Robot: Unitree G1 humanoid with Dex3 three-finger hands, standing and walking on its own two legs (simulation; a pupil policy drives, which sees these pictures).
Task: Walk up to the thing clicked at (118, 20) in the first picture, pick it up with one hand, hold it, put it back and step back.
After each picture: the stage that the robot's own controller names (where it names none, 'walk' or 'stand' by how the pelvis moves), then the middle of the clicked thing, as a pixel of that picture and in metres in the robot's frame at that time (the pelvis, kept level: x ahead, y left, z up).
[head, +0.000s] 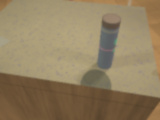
stand; (107, 44) +0.56 -0.09 +0.04
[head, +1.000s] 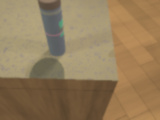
rise first; (53, 28) +0.54 +0.13 +0.08
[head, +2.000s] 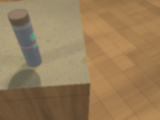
stand; (27, 41) +0.55 +0.24 +0.06
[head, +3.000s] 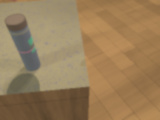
stand; (25, 45) +0.54 +0.24 +0.05
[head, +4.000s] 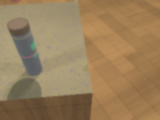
stand; (27, 50) +0.51 +0.23 +0.05
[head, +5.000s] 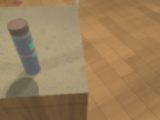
stand; (26, 50) +0.53 +0.24 +0.04
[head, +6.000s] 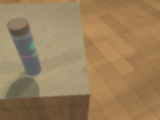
stand; (26, 50) +0.52 +0.23 +0.04
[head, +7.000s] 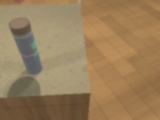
rise first; (28, 49) +0.53 +0.23 +0.04
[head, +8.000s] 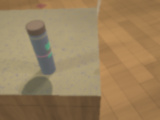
rise first; (42, 50) +0.53 +0.21 +0.05
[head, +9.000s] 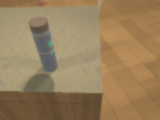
go down; (45, 47) +0.54 +0.21 +0.05
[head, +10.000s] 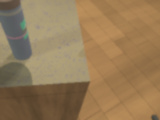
go down; (15, 29) +0.53 +0.19 +0.08
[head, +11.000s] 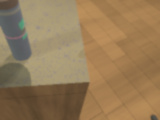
approach; (14, 29) +0.53 +0.20 +0.09
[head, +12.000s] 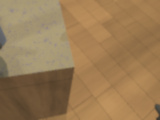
close; out of the picture +0.54 +0.23 +0.12
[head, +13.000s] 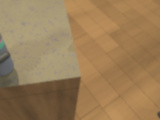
lift; out of the picture +0.47 +0.23 +0.11
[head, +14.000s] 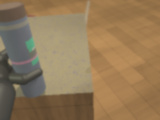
lift; (23, 54) +0.34 +0.17 +0.23
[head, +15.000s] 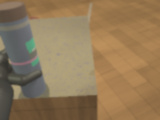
hold; (23, 54) +0.33 +0.17 +0.24
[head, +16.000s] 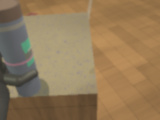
hold; (18, 54) +0.33 +0.18 +0.24
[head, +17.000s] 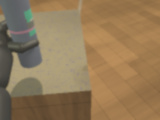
crouch; (21, 25) +0.43 +0.16 +0.26
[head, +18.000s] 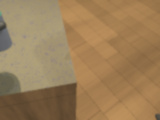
lower; out of the picture +0.52 +0.21 +0.21
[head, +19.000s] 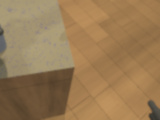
lower; out of the picture +0.53 +0.21 +0.13
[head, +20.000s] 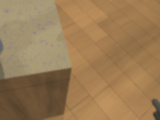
lower; out of the picture +0.53 +0.22 +0.13
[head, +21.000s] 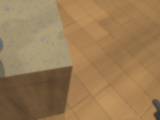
lower; out of the picture +0.53 +0.22 +0.13
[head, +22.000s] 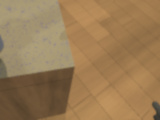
lower; out of the picture +0.53 +0.22 +0.13
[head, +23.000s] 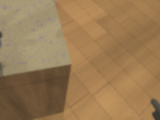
open; out of the picture +0.54 +0.21 +0.13
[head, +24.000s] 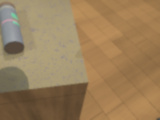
sink last; (10, 26) +0.65 +0.25 +0.01
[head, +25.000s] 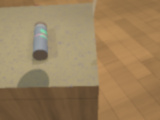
stand; (40, 39) +0.69 +0.26 +0.01
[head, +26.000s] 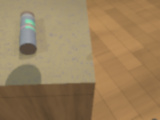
stand; (27, 31) +0.67 +0.27 +0.02
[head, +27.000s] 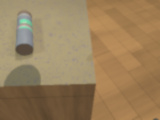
stand; (24, 31) +0.66 +0.28 +0.02
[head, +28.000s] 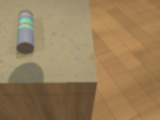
stand; (25, 30) +0.67 +0.28 +0.01
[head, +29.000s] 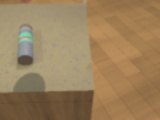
walk; (25, 43) +0.67 +0.30 -0.04
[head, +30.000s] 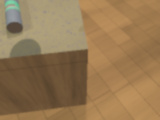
walk; (12, 11) +0.78 +0.35 -0.02
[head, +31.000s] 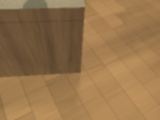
walk; out of the picture +1.09 +0.35 -0.02
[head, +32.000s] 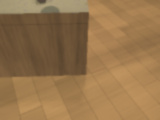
stand; out of the picture +1.29 +0.35 -0.03
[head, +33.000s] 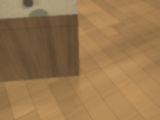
stand; out of the picture +1.26 +0.41 -0.05
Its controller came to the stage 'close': yes
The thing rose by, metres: 0.21
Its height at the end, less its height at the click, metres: -0.09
